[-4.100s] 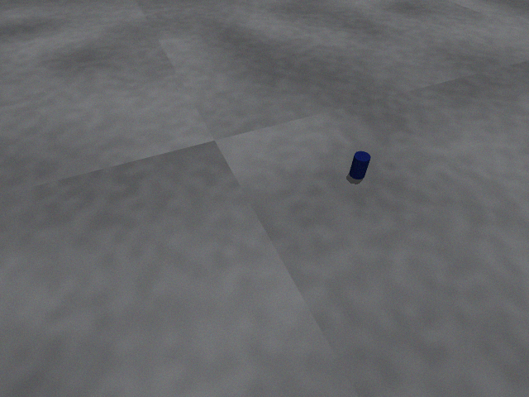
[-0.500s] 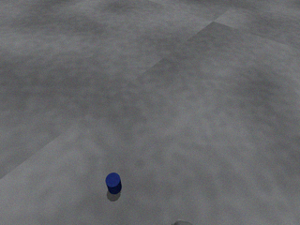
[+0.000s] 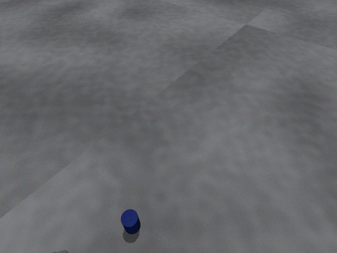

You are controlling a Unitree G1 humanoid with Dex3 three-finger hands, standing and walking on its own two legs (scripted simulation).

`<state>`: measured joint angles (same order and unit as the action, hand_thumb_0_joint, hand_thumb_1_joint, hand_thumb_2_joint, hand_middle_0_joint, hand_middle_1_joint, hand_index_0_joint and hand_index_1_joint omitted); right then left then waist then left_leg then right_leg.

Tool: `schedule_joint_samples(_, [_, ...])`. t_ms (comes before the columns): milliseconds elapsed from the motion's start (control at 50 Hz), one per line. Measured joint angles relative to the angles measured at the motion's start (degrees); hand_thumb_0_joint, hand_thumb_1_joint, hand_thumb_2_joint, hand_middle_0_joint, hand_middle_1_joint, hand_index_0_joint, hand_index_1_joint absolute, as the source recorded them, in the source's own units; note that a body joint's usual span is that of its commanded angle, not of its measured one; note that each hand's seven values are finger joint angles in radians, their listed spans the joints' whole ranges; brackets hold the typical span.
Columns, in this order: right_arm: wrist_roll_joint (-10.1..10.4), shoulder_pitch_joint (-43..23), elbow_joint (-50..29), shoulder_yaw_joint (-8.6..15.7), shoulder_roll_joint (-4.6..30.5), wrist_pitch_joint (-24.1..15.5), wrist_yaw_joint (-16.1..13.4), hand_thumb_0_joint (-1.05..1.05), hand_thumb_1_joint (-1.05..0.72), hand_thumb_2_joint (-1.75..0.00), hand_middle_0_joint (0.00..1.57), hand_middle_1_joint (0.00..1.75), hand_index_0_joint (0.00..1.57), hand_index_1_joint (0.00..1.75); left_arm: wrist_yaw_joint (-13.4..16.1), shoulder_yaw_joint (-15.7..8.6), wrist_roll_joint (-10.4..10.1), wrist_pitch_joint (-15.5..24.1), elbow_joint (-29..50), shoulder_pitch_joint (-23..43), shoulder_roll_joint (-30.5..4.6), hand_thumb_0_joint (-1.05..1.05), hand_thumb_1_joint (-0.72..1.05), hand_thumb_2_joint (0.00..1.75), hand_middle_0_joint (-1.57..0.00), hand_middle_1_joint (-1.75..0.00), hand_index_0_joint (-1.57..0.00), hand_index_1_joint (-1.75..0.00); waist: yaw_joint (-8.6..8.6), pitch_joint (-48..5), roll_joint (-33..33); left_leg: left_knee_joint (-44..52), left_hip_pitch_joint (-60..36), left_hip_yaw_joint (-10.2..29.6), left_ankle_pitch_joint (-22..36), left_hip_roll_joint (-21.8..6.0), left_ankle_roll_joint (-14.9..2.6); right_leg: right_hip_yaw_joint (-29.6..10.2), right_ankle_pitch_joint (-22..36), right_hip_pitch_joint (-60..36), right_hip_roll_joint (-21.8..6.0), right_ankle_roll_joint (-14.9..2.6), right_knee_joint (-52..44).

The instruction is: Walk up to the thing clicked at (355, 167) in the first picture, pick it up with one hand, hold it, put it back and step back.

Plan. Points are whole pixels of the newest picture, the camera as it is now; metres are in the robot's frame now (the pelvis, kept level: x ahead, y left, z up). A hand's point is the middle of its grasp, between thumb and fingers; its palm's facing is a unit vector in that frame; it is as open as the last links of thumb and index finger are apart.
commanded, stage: walk up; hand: left
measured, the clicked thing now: (131, 221) +0.41 +0.21 -0.69
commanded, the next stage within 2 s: none
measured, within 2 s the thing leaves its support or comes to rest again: neither
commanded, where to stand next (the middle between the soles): +0.07 +0.00 m, yaw -1 degrees
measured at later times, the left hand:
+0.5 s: hand out of the picture +0.08 +0.26 -0.13, palm faces +0.02 -0.94 -0.34, open 7.4 cm
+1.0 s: hand out of the picture +0.11 +0.25 -0.13, palm faces +0.01 -0.94 -0.33, open 7.4 cm
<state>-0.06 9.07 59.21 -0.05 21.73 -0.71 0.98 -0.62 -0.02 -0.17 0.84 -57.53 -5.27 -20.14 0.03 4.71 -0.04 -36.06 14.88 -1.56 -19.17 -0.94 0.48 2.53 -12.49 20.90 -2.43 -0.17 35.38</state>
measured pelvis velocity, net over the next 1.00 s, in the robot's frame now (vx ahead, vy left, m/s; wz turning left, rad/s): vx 0.02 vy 0.00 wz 0.01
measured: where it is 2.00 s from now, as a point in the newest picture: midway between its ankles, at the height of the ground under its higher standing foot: outside the picture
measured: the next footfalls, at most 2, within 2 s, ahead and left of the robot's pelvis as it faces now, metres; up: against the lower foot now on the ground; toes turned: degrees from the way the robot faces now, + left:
right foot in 1.84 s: +0.09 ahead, -0.13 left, +0.00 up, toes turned -3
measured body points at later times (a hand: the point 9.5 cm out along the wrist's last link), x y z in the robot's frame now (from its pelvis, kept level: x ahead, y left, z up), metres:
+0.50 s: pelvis +0.02 +0.01 +0.02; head +0.02 +0.00 +0.47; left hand +0.08 +0.31 -0.11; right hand +0.13 -0.29 -0.11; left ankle +0.00 +0.13 -0.72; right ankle +0.07 -0.12 -0.72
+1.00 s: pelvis +0.02 +0.00 +0.02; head +0.03 +0.00 +0.47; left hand +0.11 +0.30 -0.11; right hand +0.10 -0.30 -0.11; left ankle +0.00 +0.13 -0.72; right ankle +0.07 -0.12 -0.72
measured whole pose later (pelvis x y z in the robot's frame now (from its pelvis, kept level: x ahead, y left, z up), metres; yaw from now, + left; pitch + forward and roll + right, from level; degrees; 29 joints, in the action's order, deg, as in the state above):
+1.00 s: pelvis +0.02 +0.00 +0.02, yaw +0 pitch -2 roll +0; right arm -0.3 5.2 66.6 0.2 20.5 -0.2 0.9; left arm -0.9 -1.0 0.3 0.5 -66.8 -3.1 -19.0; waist 0.3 3.3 -0.5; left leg -18.3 4.5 -1.3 -11.6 -0.8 0.6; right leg 3.2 -5.8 10.6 -2.0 0.4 18.5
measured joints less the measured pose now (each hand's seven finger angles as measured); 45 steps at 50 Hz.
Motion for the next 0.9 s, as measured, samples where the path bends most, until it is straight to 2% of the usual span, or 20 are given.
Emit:
schedule_joint_samples(180, [0.05, -3.22, 4.28, -0.55, -0.33, -0.34, -0.02, 0.0, -0.9, -0.9, 0.21, 0.3, 0.2, 0.3, -0.27, 0.26, -0.6, -0.19, -5.99, 1.83, -0.36, 0.01, 0.91, 0.89, -0.21, -0.3, -0.2, -0.3, 0.72, -0.52, 0.99, 8.32, -5.1, 0.01, 3.6, 0.45, -0.33, 0.21, 3.49, -5.31, -0.16, 0.62, -8.32])
schedule_joint_samples(380, [0.18, -6.52, 6.45, -0.31, -0.73, -0.08, 0.03, 0.0, -0.9, -0.9, 0.21, 0.3, 0.2, 0.3, -0.37, 0.14, -0.34, -0.29, -9.91, 2.11, -0.15, 0.01, 0.91, 0.89, -0.21, -0.3, -0.2, -0.3, 1.43, -1.12, 0.2, 14.79, -8.73, 0.08, 6.61, 0.66, -0.36, 0.44, 6.28, -8.99, -0.15, 0.9, -14.63])
schedule_joint_samples(600, [0.11, -6.61, 7.41, -0.04, -1.21, 0.26, 0.19, 0.0, -0.9, -0.9, 0.21, 0.3, 0.2, 0.3, -0.37, -0.38, 0.21, -0.19, -10.94, 1.32, 0.56, 0.01, 0.91, 0.89, -0.21, -0.3, -0.2, -0.3, 1.48, -1.29, -0.61, 17.33, -9.97, 0.17, 7.67, 0.54, -0.17, 0.59, 7.08, -10.09, 0.04, 0.82, -16.79])
schedule_joint_samples(900, [-0.12, -4.3, 7.73, 0.24, -1.19, 0.53, -0.01, 0.0, -0.9, -0.9, 0.21, 0.3, 0.2, 0.3, -0.29, -0.92, 0.43, -0.32, -9.83, 1.87, 1.19, 0.01, 0.91, 0.89, -0.21, -0.3, -0.2, -0.3, 0.51, -1.33, -0.55, 17.8, -10.34, 0.29, 7.63, 0.26, 0.11, 0.74, 6.83, -10.34, 0.32, 0.59, -16.95])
